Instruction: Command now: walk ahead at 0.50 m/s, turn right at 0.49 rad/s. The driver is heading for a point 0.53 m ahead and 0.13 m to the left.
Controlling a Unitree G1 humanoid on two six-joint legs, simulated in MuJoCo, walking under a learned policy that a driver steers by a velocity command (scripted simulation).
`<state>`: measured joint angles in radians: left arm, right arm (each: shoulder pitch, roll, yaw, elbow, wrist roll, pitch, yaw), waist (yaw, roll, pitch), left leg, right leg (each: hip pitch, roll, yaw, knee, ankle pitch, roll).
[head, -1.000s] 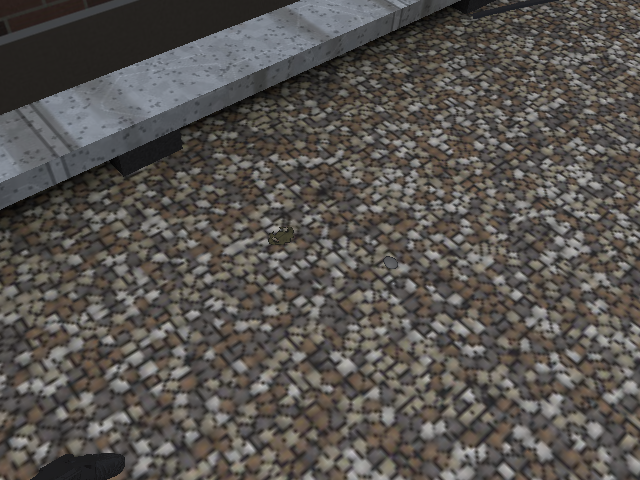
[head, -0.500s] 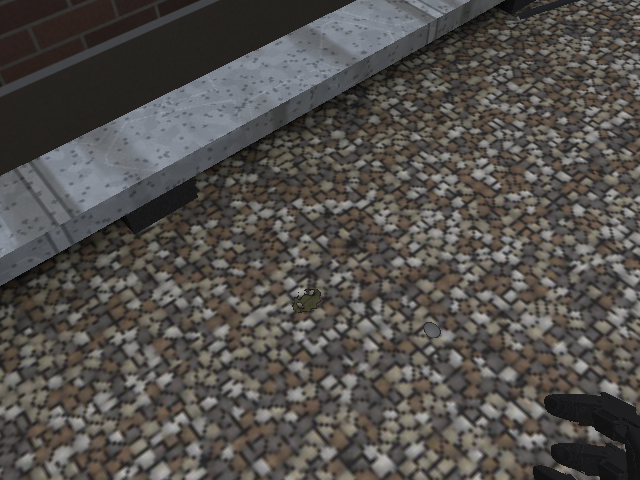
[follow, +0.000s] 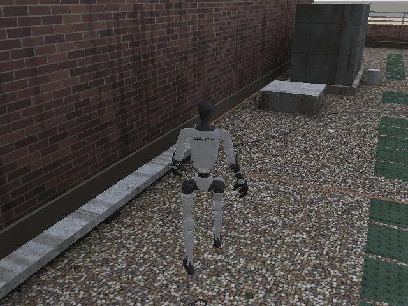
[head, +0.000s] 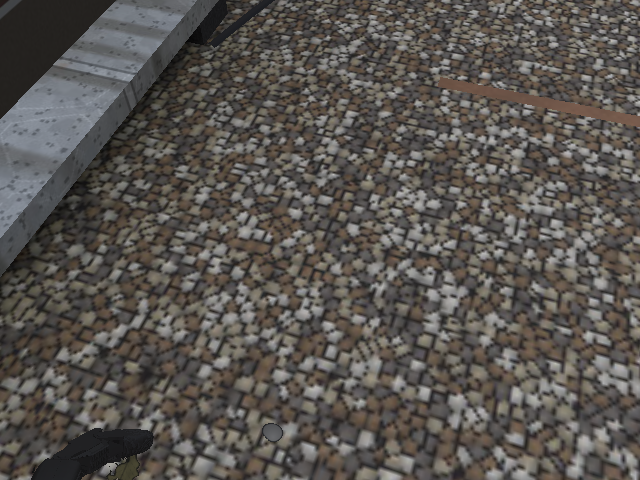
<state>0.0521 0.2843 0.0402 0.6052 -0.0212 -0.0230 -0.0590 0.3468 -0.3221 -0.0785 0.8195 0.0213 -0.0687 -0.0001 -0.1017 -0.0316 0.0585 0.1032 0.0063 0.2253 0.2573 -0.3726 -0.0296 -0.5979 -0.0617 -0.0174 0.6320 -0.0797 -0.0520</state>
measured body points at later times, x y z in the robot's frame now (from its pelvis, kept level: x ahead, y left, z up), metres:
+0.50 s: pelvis +0.28 -0.01 +0.01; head +0.31 -0.01 +0.45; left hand +0.30 +0.28 -0.12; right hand +0.48 -0.24 -0.10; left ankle +0.45 +0.14 -0.69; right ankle +0.16 -0.11 -0.73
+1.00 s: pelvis +0.50 +0.05 +0.01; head +0.52 +0.06 +0.46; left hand +0.57 +0.34 -0.10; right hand +0.69 -0.18 -0.10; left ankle +0.45 +0.12 -0.73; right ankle +0.63 -0.07 -0.71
